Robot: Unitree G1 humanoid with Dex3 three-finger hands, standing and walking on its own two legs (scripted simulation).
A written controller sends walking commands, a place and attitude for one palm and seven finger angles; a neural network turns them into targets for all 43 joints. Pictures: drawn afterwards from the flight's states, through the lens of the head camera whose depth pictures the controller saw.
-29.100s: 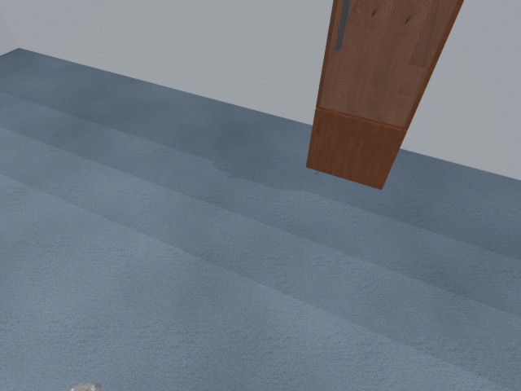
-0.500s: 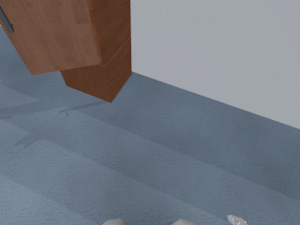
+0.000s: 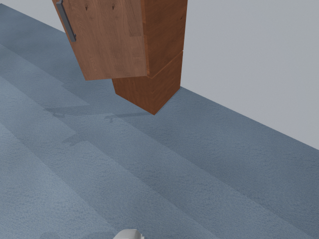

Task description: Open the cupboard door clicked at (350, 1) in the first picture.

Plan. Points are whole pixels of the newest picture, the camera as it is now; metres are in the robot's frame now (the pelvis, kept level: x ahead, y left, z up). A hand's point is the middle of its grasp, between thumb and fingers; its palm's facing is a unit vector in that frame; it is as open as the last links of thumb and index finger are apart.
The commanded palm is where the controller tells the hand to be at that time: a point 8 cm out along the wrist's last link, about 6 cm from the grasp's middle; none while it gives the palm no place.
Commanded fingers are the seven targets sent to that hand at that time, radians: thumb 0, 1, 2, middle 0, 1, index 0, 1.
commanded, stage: take the last steps up to it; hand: left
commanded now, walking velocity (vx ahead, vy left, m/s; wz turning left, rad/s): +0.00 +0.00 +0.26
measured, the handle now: (67, 21) +1.00 +0.49 +0.04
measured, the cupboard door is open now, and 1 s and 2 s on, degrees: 42 42 42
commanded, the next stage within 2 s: come to a stop and stand still in 1.54 s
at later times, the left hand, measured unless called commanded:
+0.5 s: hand out of the picture +0.09 +0.23 -0.17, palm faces +0.16 -0.96 -0.24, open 7.4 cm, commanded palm none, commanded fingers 0.00 0.90 0.90 -0.20 -0.30 -0.20 -0.30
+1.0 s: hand out of the picture +0.12 +0.30 -0.19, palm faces +0.22 -0.96 -0.16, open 7.4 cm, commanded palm none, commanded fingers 0.00 0.90 0.90 -0.20 -0.30 -0.20 -0.30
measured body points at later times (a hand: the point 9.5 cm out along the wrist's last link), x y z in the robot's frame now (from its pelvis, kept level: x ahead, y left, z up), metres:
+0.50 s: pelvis +0.04 +0.02 -0.01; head +0.06 +0.00 +0.44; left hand +0.08 +0.28 -0.15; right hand +0.07 -0.21 -0.18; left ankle +0.00 +0.13 -0.73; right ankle +0.08 -0.09 -0.75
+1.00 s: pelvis +0.18 +0.13 -0.01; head +0.21 +0.16 +0.44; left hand +0.11 +0.35 -0.17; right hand +0.30 -0.08 -0.14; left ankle +0.19 +0.22 -0.74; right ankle +0.14 -0.01 -0.66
